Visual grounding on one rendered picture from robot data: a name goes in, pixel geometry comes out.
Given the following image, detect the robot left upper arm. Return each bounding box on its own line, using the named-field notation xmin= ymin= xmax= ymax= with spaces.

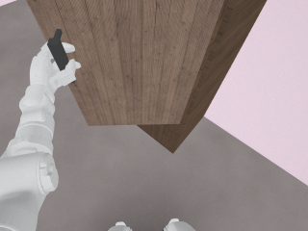
xmin=0 ymin=151 xmax=59 ymax=231

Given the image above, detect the left robot forearm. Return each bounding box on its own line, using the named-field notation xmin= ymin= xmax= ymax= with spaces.
xmin=0 ymin=84 xmax=56 ymax=159

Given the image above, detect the right robot thigh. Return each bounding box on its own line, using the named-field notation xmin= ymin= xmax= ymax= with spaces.
xmin=164 ymin=221 xmax=195 ymax=231

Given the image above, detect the handle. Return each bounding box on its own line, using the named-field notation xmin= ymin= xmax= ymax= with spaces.
xmin=47 ymin=29 xmax=76 ymax=84

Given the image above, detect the right robot shin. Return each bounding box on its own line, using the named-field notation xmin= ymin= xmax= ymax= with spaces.
xmin=168 ymin=218 xmax=179 ymax=224

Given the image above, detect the cupboard door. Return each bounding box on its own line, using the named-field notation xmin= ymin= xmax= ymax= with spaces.
xmin=26 ymin=0 xmax=224 ymax=126

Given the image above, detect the left robot hand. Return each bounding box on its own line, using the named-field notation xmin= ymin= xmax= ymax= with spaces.
xmin=30 ymin=41 xmax=81 ymax=94

